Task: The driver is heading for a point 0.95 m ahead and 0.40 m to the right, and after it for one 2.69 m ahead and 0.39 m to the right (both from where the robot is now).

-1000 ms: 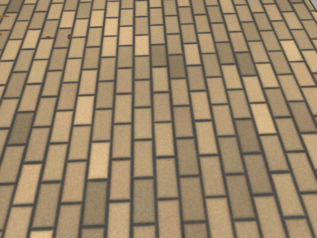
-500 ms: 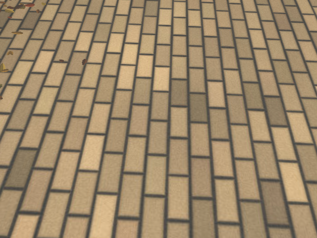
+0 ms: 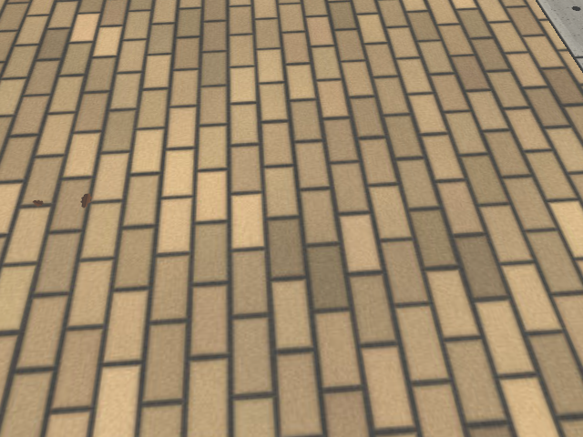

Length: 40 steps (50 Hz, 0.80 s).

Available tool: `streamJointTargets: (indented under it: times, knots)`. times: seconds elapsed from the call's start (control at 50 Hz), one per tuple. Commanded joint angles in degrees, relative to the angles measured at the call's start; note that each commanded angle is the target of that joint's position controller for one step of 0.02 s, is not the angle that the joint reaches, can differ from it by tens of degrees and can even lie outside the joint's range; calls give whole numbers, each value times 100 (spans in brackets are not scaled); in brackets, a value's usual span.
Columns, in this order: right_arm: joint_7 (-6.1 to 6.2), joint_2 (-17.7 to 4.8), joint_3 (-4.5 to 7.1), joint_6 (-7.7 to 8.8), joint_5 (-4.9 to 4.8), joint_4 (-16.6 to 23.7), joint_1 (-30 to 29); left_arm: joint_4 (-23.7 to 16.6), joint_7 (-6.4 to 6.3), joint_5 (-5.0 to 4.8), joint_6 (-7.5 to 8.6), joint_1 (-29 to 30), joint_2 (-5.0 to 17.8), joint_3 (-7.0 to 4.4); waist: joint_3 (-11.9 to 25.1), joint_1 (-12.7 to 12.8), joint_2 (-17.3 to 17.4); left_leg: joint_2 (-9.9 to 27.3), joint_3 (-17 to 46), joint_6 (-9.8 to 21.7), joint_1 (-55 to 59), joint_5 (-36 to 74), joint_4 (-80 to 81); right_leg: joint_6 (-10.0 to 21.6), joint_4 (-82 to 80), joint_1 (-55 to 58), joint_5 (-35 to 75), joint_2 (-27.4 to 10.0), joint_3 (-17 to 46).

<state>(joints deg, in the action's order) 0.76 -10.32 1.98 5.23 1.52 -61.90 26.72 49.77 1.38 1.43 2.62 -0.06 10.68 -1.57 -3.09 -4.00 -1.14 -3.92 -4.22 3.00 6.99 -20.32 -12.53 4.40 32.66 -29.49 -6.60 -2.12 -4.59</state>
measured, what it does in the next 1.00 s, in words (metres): walks ahead, turning right: right foot, then left foot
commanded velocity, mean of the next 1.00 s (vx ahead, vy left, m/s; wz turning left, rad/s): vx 0.50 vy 0.00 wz -0.46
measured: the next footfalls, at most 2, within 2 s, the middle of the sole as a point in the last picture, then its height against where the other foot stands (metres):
right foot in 0.04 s outside the picture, level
left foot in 0.58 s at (268, 422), level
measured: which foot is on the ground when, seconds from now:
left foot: down 0.00-0.06, up 0.08-0.56, down 0.58-1.00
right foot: up 0.00-0.02, down 0.04-0.58, up 0.60-1.00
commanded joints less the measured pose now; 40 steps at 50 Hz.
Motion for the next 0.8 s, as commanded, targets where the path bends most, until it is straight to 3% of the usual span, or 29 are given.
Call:
streamJointTargets:
  times: [0.02,0.04,0.06,0.08,0.1,0.12,0.16,0.18,0.22,0.26,0.34,0.46,0.52,0.54,0.56,0.58,0.6,0.62,0.64,0.66,0.72,0.8]
  knots:
    - [41,-951,179,-1,-4,148,-72,190,-105,28,166,-1413,674,-256,551,963,415,1422,251,536,-258,5522,-1919,359,-614,1673,-138,461,-248]
    - [33,-841,138,6,-46,276,-110,465,-161,147,214,-2414,1010,-374,1160,1296,152,1201,52,407,-1284,4209,-3336,631,-624,3145,-349,-244,545]
    - [-54,-306,42,15,-275,429,495,549,-172,216,198,-3028,1686,-557,1938,1144,-1212,186,-278,70,-3403,854,-5699,1538,-1073,4853,-846,-1953,3471]
    - [-67,-722,162,27,-92,405,230,542,-105,-3,100,-2610,1479,-514,1840,996,-677,101,531,146,-4146,-777,-6299,1564,-1721,4665,-893,-1928,4487]
    - [-85,-779,202,39,-47,607,-351,420,-85,-89,80,-1900,1242,-446,889,735,-377,481,622,178,-4547,-257,-6325,1401,-1735,3857,-1068,-1718,3535]
    - [-107,-725,185,91,-35,705,-684,353,-61,-76,100,-1553,899,-360,450,630,-46,684,614,159,-4443,192,-5990,1255,-1916,3120,-577,-1478,2970]
    - [-124,-559,171,-7,84,766,-717,445,-98,-108,160,-1439,586,-263,141,288,-114,915,598,15,-3872,462,-5321,946,-2130,2208,257,-956,2170]
    - [-142,-491,163,-83,116,789,-700,486,-114,-112,200,-1528,579,-252,187,226,-169,915,565,-74,-3676,488,-5141,926,-2161,2049,513,-842,2004]
    - [-163,-479,161,-185,129,925,-876,536,-141,-131,252,-1773,781,-301,193,196,-160,895,464,-247,-3714,567,-4845,1019,-2220,1913,856,-728,1851]
    - [-166,-525,158,-242,111,1146,-1370,531,-153,-130,241,-1958,928,-337,50,275,-171,933,408,-403,-3999,889,-4377,1058,-2369,1831,647,-669,1841]
    - [-174,-566,131,-259,55,1559,-2399,524,-137,-117,194,-2415,898,-342,-92,605,-216,896,408,-573,-4379,1646,-3296,945,-2395,2111,614,-576,1949]
    - [-195,-621,63,-189,-22,2052,-3312,467,-194,-44,132,-2859,1003,-390,-22,920,-310,618,450,-528,-4344,1747,-2385,873,-1801,2839,1546,-624,2173]
    - [-168,-802,100,-96,-52,2086,-2912,306,-246,-18,115,-2541,1176,-459,89,618,-405,471,521,-356,-3361,1320,-1792,618,-1336,2695,1960,-653,2342]
    - [-131,-904,147,-55,-57,1968,-2440,242,-234,-25,127,-2386,1251,-486,271,404,-388,330,456,-270,-2616,1155,-1587,512,-935,2506,2335,-559,2344]
    - [-69,-1069,221,20,-25,1758,-1688,202,-190,-58,159,-2294,1237,-488,669,56,-88,363,475,-131,-1558,1280,-1218,378,-2,2250,2420,-229,2125]
    - [24,-1482,327,88,108,1689,-798,14,-145,-129,209,-2262,967,-423,1459,-267,492,1435,1494,147,-240,437,-1059,238,1467,1552,1346,179,1757]
    - [50,-2016,433,26,223,1737,-595,-178,-155,-324,192,-2816,428,-325,2054,4,1787,2926,3880,675,1070,-16,-541,67,2999,-189,-2272,1036,1052]
    - [28,-1701,409,-77,143,1757,-884,-76,-194,-157,105,-2954,878,-382,1827,236,1416,2989,4606,875,598,-613,-323,129,3753,-723,-2398,615,1036]
    - [8,-1129,271,-96,94,1878,-1308,-29,-167,-59,56,-2630,951,-403,1015,311,635,2711,3747,760,-183,-676,-245,124,3889,-785,-1828,322,1046]
    - [-13,-848,194,-78,70,1869,-1522,-76,-105,-34,42,-2287,843,-384,543,334,309,2383,2839,646,-812,-26,-115,66,3684,-673,-1419,133,995]
    - [-5,-763,154,33,16,1679,-1326,-175,47,75,-142,-2082,725,-381,325,472,778,1909,1481,421,-1359,1558,78,-86,3410,-393,-1088,-75,846]
    - [-44,-872,207,161,-58,1532,-970,-479,168,78,-263,-1446,662,-335,295,464,651,1960,760,546,-1157,2439,252,-190,3241,-953,-570,-191,745]
Velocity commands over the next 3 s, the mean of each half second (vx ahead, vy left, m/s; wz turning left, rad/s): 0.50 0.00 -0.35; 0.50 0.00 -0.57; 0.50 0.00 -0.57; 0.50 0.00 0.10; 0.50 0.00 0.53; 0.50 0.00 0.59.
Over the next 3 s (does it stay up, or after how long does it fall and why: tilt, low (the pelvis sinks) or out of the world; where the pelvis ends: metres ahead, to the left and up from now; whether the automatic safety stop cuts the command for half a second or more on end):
stays up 1.37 -0.65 0.01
